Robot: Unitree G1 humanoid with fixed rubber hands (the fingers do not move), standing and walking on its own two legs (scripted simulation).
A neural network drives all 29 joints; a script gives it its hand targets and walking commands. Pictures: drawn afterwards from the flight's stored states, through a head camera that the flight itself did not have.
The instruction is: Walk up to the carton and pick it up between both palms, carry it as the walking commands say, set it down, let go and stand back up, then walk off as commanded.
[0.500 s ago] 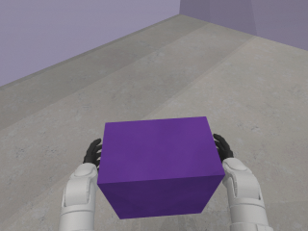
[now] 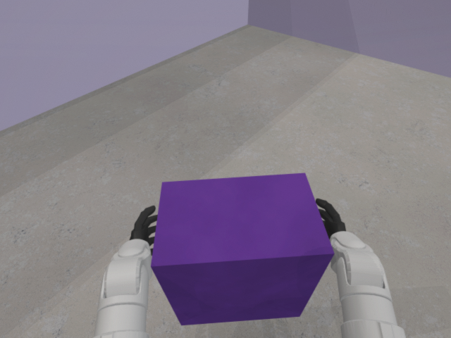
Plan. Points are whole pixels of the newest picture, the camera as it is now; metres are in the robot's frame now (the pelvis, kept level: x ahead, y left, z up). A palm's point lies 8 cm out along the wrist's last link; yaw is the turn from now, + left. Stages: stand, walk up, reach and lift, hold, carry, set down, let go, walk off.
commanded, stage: reach and lift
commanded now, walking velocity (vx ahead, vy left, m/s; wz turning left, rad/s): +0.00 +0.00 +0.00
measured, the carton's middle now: (237, 255) +0.28 -0.01 -0.03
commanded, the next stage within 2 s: hold in 0.48 s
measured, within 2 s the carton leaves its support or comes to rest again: neither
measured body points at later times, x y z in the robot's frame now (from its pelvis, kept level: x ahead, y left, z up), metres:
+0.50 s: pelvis +0.01 -0.01 +0.00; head -0.02 -0.01 +0.45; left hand +0.27 +0.17 +0.03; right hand +0.29 -0.18 +0.03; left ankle +0.03 +0.10 -0.74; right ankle +0.00 -0.12 -0.74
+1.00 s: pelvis -0.01 +0.00 +0.00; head -0.05 +0.00 +0.45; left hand +0.28 +0.18 +0.03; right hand +0.29 -0.18 +0.04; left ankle +0.03 +0.10 -0.74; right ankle +0.00 -0.12 -0.74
